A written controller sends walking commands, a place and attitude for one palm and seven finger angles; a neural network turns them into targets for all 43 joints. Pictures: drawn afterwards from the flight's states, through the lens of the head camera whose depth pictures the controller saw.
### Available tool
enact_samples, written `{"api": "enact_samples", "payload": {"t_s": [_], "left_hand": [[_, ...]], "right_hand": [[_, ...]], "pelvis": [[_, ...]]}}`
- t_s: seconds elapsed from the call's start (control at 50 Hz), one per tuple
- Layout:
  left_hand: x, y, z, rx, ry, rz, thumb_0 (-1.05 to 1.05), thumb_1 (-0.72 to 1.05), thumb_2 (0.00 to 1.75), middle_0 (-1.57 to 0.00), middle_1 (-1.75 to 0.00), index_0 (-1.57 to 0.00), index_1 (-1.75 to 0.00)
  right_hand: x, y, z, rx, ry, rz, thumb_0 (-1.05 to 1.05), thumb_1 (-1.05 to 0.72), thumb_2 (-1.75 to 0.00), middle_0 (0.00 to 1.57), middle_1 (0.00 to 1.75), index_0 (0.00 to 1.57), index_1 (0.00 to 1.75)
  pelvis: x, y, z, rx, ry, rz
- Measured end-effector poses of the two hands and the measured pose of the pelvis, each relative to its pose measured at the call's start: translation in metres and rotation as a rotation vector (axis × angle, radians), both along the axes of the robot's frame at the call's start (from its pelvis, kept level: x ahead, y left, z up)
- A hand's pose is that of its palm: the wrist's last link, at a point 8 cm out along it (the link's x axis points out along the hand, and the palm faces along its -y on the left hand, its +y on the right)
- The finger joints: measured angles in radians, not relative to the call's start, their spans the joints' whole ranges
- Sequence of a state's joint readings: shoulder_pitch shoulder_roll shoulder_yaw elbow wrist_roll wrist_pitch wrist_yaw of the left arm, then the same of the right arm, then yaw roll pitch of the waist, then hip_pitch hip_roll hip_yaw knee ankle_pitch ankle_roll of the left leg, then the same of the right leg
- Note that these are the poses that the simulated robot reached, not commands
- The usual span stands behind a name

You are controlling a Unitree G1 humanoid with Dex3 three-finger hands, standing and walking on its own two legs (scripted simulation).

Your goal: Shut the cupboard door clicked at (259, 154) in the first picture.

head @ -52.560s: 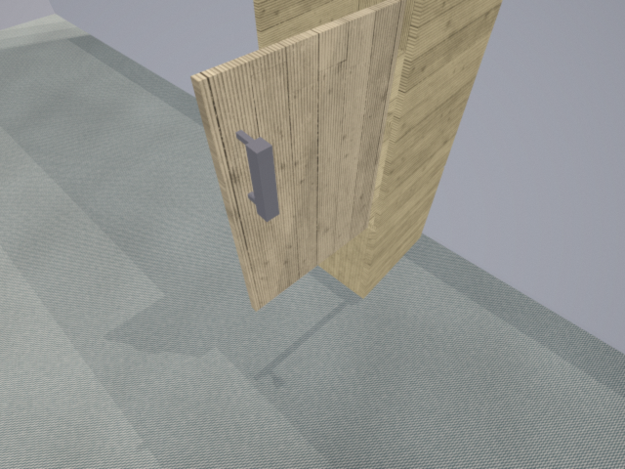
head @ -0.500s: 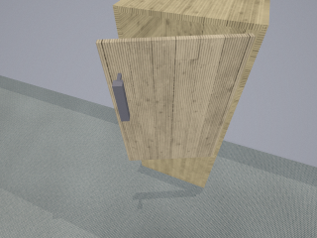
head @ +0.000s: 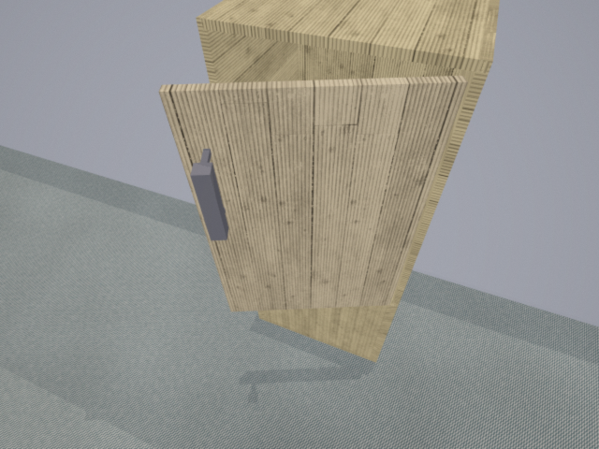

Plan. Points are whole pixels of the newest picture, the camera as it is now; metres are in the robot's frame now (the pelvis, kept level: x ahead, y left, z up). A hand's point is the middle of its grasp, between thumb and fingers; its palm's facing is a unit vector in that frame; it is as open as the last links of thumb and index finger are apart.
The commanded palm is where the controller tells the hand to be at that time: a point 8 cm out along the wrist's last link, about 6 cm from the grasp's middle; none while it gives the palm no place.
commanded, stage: raise the hand and make a fist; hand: left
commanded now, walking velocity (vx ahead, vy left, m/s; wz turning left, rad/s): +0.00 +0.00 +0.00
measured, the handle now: (213, 195) +0.46 +0.17 +0.08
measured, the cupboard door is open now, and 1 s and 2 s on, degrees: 24 24 24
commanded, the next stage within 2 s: bring the fist close to the handle in 2.00 s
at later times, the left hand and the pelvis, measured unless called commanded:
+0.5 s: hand out of the picture +0.13 +0.16 -0.06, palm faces +0.12 -0.99 +0.00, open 6.2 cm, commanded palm +0.11 +0.22 -0.03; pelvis -0.03 -0.02 -0.09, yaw +5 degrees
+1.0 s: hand (147, 403) +0.17 +0.20 +0.02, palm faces +0.12 -0.99 -0.06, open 3.8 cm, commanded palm +0.14 +0.24 +0.02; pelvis -0.02 +0.00 -0.06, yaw +5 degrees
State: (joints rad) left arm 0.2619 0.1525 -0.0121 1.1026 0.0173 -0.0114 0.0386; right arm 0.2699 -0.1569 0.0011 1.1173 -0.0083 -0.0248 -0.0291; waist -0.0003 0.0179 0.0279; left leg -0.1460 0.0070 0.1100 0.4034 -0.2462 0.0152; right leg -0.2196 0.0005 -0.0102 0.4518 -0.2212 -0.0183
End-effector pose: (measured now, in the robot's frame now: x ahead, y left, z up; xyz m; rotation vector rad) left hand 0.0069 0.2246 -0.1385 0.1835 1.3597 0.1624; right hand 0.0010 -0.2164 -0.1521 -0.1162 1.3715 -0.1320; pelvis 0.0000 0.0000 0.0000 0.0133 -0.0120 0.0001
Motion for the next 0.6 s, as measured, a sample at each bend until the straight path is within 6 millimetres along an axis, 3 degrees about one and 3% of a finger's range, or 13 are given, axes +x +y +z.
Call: {"api": "enact_samples", "payload": {"t_s": [0.1, 0.12, 0.24, 0.3, 0.34, 0.38, 0.46, 0.5, 0.54, 0.6], "left_hand": [[0.0, -0.005, -0.002, -0.002, -0.001, 0.004, 0.01, 0.93, 0.89, -0.2, -0.3, -0.2, -0.29], [0.01, -0.001, 0.002, -0.008, -0.062, 0.069, 0.01, 0.93, 0.89, -0.2, -0.3, -0.2, -0.3], [0.126, 0.007, 0.108, 0.043, -0.906, 0.106, 0.02, 0.92, 0.89, -0.23, -0.33, -0.22, -0.32], [0.154, -0.001, 0.139, -0.02, -1.238, 0.054, 0.01, 0.92, 0.89, -0.26, -0.36, -0.25, -0.36], [0.154, -0.011, 0.143, -0.075, -1.397, -0.024, 0.01, 0.92, 0.89, -0.28, -0.39, -0.27, -0.38], [0.145, -0.019, 0.133, -0.115, -1.455, -0.102, 0.0, 0.92, 0.9, -0.31, -0.42, -0.3, -0.42], [0.113, -0.021, 0.095, -0.147, -1.327, -0.091, 0.0, 0.91, 0.89, -0.38, -0.5, -0.38, -0.49], [0.097, -0.015, 0.085, -0.113, -1.268, -0.044, 0.01, 0.91, 0.89, -0.42, -0.53, -0.41, -0.53], [0.088, -0.007, 0.088, -0.06, -1.267, -0.017, 0.01, 0.9, 0.9, -0.46, -0.57, -0.45, -0.57], [0.089, -0.001, 0.11, -0.005, -1.356, -0.04, 0.02, 0.9, 0.9, -0.51, -0.63, -0.5, -0.63]], "right_hand": [[0.007, -0.007, 0.002, -0.01, -0.009, 0.005, 0.01, -0.91, -0.9, 0.2, 0.3, 0.2, 0.3], [0.012, -0.01, 0.004, -0.032, -0.046, 0.013, 0.01, -0.91, -0.9, 0.2, 0.3, 0.2, 0.3], [0.077, -0.035, 0.025, -0.106, -0.482, 0.065, 0.02, -0.9, -0.9, 0.2, 0.3, 0.2, 0.3], [0.117, -0.045, 0.037, -0.114, -0.663, 0.116, 0.02, -0.9, -0.9, 0.2, 0.3, 0.2, 0.3], [0.143, -0.049, 0.043, -0.122, -0.763, 0.158, 0.02, -0.9, -0.9, 0.2, 0.3, 0.2, 0.3], [0.167, -0.051, 0.048, -0.13, -0.84, 0.197, 0.02, -0.9, -0.9, 0.2, 0.3, 0.2, 0.3], [0.203, -0.043, 0.049, -0.13, -0.937, 0.253, 0.02, -0.9, -0.9, 0.2, 0.3, 0.2, 0.3], [0.214, -0.034, 0.047, -0.117, -0.959, 0.277, 0.02, -0.9, -0.9, 0.2, 0.3, 0.2, 0.3], [0.22, -0.022, 0.042, -0.096, -0.963, 0.301, 0.01, -0.9, -0.9, 0.2, 0.3, 0.2, 0.3], [0.218, -0.004, 0.03, -0.054, -0.935, 0.332, 0.01, -0.9, -0.9, 0.2, 0.3, 0.2, 0.3]], "pelvis": [[0.002, -0.004, 0.0, -0.007, 0.0, 0.004], [0.001, -0.005, -0.002, -0.008, -0.006, 0.005], [-0.007, -0.007, -0.015, -0.005, 0.031, 0.074], [-0.015, -0.01, -0.03, 0.001, 0.093, 0.071], [-0.02, -0.014, -0.044, 0.006, 0.133, 0.065], [-0.025, -0.017, -0.059, 0.009, 0.16, 0.061], [-0.031, -0.021, -0.081, 0.004, 0.188, 0.069], [-0.032, -0.022, -0.087, -0.005, 0.198, 0.079], [-0.032, -0.023, -0.091, -0.02, 0.204, 0.089], [-0.033, -0.024, -0.094, -0.042, 0.21, 0.103]]}}
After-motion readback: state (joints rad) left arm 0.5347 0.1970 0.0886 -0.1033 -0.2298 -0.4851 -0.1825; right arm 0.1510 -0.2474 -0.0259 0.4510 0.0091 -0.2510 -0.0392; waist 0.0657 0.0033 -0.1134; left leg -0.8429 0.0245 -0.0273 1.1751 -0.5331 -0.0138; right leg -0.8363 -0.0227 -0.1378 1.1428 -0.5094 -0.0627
